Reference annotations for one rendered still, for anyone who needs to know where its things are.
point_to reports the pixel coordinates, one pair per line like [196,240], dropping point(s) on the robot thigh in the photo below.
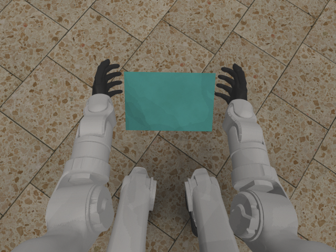
[205,201]
[131,220]

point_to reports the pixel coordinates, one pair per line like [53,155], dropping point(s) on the left robot upper arm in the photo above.
[76,216]

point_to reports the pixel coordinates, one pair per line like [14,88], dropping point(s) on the robot left hand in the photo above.
[100,84]

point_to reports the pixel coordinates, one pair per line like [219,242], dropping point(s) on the carton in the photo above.
[169,101]

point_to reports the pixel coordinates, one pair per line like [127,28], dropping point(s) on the right robot forearm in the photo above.
[248,152]

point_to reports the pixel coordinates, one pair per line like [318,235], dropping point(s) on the left robot forearm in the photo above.
[92,146]

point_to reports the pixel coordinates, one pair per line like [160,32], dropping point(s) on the right robot upper arm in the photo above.
[268,222]

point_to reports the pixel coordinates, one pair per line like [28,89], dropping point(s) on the left robot thigh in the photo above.
[131,220]

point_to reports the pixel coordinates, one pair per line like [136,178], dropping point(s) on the right robot thigh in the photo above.
[205,201]

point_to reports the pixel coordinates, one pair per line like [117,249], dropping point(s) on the robot right hand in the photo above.
[238,84]

